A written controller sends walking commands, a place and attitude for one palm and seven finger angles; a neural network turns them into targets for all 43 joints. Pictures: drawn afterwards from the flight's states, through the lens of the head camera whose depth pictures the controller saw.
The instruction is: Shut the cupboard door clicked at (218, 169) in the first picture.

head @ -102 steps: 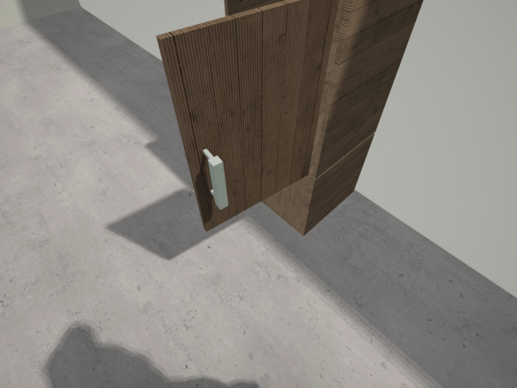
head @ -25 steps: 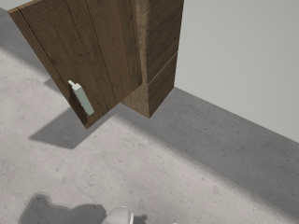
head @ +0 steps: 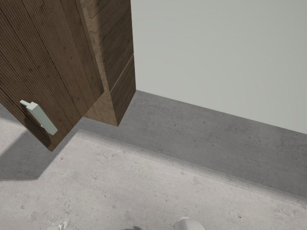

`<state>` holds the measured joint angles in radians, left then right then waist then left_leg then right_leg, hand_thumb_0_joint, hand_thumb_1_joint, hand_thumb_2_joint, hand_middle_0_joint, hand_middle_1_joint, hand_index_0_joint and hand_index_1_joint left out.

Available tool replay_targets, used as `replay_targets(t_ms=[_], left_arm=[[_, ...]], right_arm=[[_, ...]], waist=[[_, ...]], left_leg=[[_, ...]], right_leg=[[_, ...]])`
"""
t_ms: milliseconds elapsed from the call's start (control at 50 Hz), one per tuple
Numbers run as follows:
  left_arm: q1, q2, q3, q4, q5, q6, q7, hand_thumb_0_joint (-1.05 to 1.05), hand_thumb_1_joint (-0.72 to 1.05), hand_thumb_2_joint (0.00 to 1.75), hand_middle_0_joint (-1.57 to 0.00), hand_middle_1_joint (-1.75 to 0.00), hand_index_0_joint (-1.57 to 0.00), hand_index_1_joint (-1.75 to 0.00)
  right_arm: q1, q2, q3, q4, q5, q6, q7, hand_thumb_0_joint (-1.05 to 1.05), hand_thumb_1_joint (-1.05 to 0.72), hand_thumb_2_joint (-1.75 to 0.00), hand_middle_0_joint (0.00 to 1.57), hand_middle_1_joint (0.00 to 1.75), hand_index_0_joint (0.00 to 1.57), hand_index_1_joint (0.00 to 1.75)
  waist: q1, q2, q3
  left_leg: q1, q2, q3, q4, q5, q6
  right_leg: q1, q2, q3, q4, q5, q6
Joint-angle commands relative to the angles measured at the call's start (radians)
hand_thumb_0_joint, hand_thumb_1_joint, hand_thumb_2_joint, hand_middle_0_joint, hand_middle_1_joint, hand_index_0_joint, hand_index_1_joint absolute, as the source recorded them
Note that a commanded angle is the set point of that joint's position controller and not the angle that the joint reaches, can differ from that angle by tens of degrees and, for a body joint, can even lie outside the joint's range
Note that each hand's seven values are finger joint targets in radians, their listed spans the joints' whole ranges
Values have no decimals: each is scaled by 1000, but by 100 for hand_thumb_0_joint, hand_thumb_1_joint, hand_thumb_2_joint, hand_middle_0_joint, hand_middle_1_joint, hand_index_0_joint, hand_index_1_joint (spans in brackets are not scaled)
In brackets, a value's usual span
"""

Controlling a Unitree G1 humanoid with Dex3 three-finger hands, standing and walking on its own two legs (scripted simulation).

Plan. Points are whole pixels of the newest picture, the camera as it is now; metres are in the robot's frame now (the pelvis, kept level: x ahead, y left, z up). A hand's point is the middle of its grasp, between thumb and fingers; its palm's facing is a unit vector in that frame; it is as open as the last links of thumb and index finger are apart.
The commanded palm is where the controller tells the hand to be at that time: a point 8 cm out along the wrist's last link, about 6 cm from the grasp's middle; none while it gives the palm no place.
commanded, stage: walk to a spot facing it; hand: left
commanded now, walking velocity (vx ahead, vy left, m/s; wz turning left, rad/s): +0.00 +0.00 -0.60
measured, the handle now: (39, 117) +0.44 +0.46 -0.10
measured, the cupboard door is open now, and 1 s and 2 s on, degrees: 82 82 82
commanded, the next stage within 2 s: turn to face it in 1.42 s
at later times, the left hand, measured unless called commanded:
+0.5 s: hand (118, 209) +0.18 +0.12 -0.16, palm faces -0.33 -0.93 -0.18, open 7.3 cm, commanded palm none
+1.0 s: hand (150, 187) +0.26 +0.03 -0.19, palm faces -0.55 -0.82 -0.18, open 7.3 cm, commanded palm none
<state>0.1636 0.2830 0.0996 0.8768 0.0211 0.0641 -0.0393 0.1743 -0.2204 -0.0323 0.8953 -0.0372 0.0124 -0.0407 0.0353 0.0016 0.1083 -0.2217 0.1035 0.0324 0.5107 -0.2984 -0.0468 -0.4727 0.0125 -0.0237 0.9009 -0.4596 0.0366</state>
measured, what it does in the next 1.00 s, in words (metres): walks ahead, turning right: right foot, then left foot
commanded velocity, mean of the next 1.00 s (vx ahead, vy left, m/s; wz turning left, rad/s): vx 0.24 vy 0.00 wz -0.52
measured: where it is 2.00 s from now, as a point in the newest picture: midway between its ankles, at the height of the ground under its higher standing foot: (219, 201)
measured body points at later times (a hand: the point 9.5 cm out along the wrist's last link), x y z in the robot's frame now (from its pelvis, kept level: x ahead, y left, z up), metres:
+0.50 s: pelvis +0.01 -0.03 +0.00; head +0.06 -0.04 +0.45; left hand +0.20 +0.17 -0.14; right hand -0.06 -0.28 -0.14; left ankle +0.05 +0.12 -0.74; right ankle -0.03 -0.14 -0.68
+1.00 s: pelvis +0.14 -0.12 -0.01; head +0.18 -0.13 +0.44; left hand +0.29 +0.08 -0.17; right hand +0.09 -0.39 -0.13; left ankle +0.25 -0.04 -0.74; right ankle +0.00 -0.16 -0.68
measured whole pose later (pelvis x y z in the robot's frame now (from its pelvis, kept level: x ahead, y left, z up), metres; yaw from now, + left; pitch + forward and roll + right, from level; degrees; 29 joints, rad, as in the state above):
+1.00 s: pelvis +0.14 -0.12 -0.01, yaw -37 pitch +1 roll +0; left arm 0.30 0.22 0.08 1.02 0.02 0.01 -0.04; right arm 0.17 -0.19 -0.03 0.88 -0.04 -0.08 -0.01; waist 0.01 -0.04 0.05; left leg -0.36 0.07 0.11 0.62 -0.25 0.00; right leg -0.34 0.03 0.03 1.04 -0.49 -0.04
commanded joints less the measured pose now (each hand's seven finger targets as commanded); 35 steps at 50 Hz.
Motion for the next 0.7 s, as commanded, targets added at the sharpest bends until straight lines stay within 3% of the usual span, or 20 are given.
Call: replay_targets(t_ms=[0,20,40,60,80,120,140,180,260,280,300,320,340,400,500,540,560,580,600,680], left_arm=[[6,43,-4,-72,-2,-35,-6,0,90,90,-20,-30,-20,-30],[57,60,3,-54,-3,-38,-5,0,90,90,-20,-30,-20,-30],[118,133,15,-38,2,-47,4,0,90,90,-20,-30,-20,-30],[172,252,39,-23,10,-53,23,0,90,90,-20,-30,-20,-30],[221,269,35,-14,-3,-51,34,0,90,90,-20,-30,-20,-30],[92,206,34,-46,8,-38,53,0,90,90,-20,-30,-20,-30],[46,185,29,-60,9,-35,58,0,90,90,-20,-30,-20,-30],[-5,179,22,-79,13,-34,55,0,90,90,-20,-30,-20,-30],[-65,162,15,-81,4,-21,42,0,90,90,-20,-30,-20,-30],[-79,117,5,-99,-3,-13,37,0,90,90,-20,-30,-20,-30],[-69,51,-10,-122,-12,-8,23,0,90,90,-20,-30,-20,-30],[-104,77,-1,-151,-7,-16,12,0,90,90,-20,-30,-20,-30],[-113,85,5,-150,5,-23,-1,0,90,90,-20,-30,-20,-30],[-93,40,3,-107,8,-28,-27,0,90,90,-20,-30,-20,-30],[-129,-2,-19,-104,4,-52,-37,0,90,90,-20,-30,-20,-30],[-4,30,-6,-57,6,-63,-28,0,90,90,-20,-30,-20,-30],[126,117,18,-14,10,-74,-15,0,90,90,-20,-30,-20,-30],[255,245,50,26,4,-76,4,0,90,90,-20,-30,-20,-30],[278,246,47,29,-8,-78,20,0,90,90,-20,-30,-20,-30],[81,127,17,-6,6,-98,35,0,90,90,-20,-30,-20,-30]], right_arm=[[54,-235,-65,-52,4,-11,0,0,-90,-90,20,30,20,30],[36,-238,-67,-59,8,-8,3,0,-90,-90,20,30,20,30],[33,-206,-65,-76,17,-6,10,0,-90,-90,20,30,20,30],[-1,-116,-43,-120,27,-6,12,0,-90,-90,20,30,20,30],[-25,-152,-35,-128,31,3,2,0,-90,-90,20,30,20,30],[-36,-144,-39,-108,30,4,-2,0,-90,-90,20,30,20,30],[-23,-139,-39,-95,30,4,3,0,-90,-90,20,30,20,30],[15,-99,-29,-73,31,7,11,0,-90,-90,20,30,20,30],[153,-103,-33,-25,29,1,10,0,-90,-90,20,30,20,30],[199,-152,-41,-17,20,-8,4,0,-90,-90,20,30,20,30],[227,-261,-60,-24,-4,-19,0,0,-90,-90,20,30,20,30],[210,-305,-64,-44,-3,-23,-12,0,-90,-90,20,30,20,30],[174,-289,-61,-59,-7,-34,-1,0,-90,-90,20,30,20,30],[102,-214,-43,-55,-8,-45,3,0,-90,-90,20,30,20,30],[204,-224,-54,-10,-7,-46,16,0,-90,-90,20,30,20,30],[182,-213,-54,-12,0,-43,23,0,-90,-90,20,30,20,30],[146,-167,-45,-39,15,-44,30,0,-90,-90,20,30,20,30],[6,-91,-25,-113,24,-44,37,0,-90,-90,20,30,20,30],[-55,-150,-31,-137,18,-46,31,0,-90,-90,20,30,20,30],[-28,-105,-44,-69,11,-38,47,0,-90,-90,20,30,20,30]], waist=[[-40,212,-147],[-9,190,-153],[15,39,-178],[43,-320,-193],[81,-261,-186],[24,-302,-176],[2,-245,-187],[-28,-141,-182],[-91,-145,-142],[-111,-9,-132],[-121,322,-111],[-110,264,-106],[-90,170,-111],[-47,192,-71],[-95,207,-118],[-32,117,-156],[36,-77,-206],[120,-400,-171],[126,-275,-130],[-8,-155,-50]], left_leg=[[54,189,-4,5,553,116],[-5,168,24,80,474,83],[-147,105,81,236,294,26],[-377,-46,146,479,-288,-30],[-358,-25,2,597,-374,-14],[-385,-7,-52,649,-290,-12],[-319,-5,-46,601,-256,-14],[-196,-28,-13,430,-208,-16],[63,-80,28,49,-1,-4],[142,10,-84,-114,-86,31],[158,285,-433,-317,-323,129],[26,419,-544,-395,-407,212],[-11,418,-564,-379,-401,247],[18,240,-185,-309,-194,149],[62,233,14,-184,-2,123],[-40,176,100,11,-11,66],[-286,99,194,244,-85,15],[-575,-31,189,537,-407,-25],[-644,12,9,640,-342,-15],[-421,36,-5,528,-104,-25]], right_leg=[[183,23,-84,-239,112,-19],[289,17,-82,-352,231,-30],[460,-85,58,-435,492,-75],[560,-365,446,-506,844,-201],[467,-420,467,-516,842,-292],[400,-309,434,-489,659,-283],[347,-282,392,-478,626,-265],[239,-249,362,-487,542,-241],[38,-156,353,-475,241,-153],[-76,-72,300,-394,45,-104],[-210,73,122,-94,-134,-40],[-176,13,85,101,-127,-23],[-154,-22,91,198,-86,-26],[-146,-60,12,161,29,-11],[76,-17,-113,-219,0,-25],[332,20,-127,-429,122,-54],[615,-127,86,-527,43,-118],[697,-396,535,-650,118,-248],[633,-435,596,-662,122,-322],[313,-284,339,-662,180,-254]])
